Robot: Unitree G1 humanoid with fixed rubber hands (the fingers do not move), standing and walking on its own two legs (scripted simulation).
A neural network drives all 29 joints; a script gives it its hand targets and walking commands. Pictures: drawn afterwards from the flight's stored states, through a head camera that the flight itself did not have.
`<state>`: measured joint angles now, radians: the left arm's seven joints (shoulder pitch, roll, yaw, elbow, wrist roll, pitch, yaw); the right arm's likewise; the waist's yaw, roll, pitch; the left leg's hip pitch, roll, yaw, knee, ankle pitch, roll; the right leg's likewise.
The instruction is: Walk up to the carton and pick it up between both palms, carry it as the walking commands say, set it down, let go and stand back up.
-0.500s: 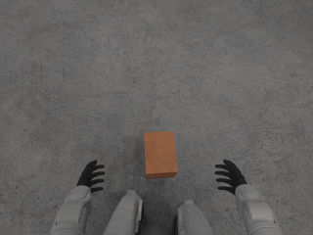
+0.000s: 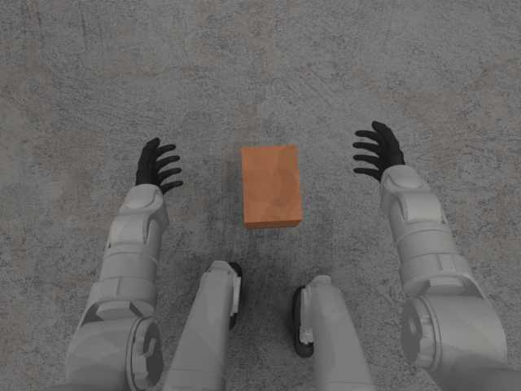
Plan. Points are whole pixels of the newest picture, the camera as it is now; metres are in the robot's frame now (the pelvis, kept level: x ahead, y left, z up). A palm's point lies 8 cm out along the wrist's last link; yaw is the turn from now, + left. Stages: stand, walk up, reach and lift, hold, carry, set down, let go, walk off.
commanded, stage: reach and lift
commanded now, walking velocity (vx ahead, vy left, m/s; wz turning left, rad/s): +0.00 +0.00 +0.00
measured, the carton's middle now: (270, 189) +0.50 +0.02 -0.56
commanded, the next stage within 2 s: none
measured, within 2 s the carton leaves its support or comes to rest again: neither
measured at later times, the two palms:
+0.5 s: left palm (173, 146) +0.47 +0.20 -0.14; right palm (370, 136) +0.51 -0.15 -0.14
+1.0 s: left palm (191, 173) +0.46 +0.20 -0.29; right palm (345, 161) +0.51 -0.14 -0.28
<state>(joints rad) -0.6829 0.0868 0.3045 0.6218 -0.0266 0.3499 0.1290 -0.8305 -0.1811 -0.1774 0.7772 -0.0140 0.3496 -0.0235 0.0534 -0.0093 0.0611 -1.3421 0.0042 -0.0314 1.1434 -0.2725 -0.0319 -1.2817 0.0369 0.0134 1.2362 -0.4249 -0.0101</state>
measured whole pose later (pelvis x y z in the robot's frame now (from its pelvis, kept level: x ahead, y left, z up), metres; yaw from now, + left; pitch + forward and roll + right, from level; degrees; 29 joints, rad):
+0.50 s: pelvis +0.06 +0.01 +0.00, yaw -2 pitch +49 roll -2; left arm -0.71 -0.01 0.35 0.60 0.08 0.05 0.10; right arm -0.85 -0.15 -0.26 0.79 -0.05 0.04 0.01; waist 0.07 0.00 -0.16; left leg -1.63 -0.01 -0.07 1.09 -0.31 -0.03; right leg -1.56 0.07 0.04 1.14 -0.42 0.01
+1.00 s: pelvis +0.00 +0.01 -0.13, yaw -2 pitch +47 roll -1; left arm -0.99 0.10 0.31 0.65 -0.04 0.12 0.16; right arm -1.12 -0.24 -0.17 0.79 0.02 0.15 -0.09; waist 0.08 -0.03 0.05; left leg -2.04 -0.06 -0.09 1.61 -0.38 -0.07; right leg -1.98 0.09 0.04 1.69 -0.53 0.03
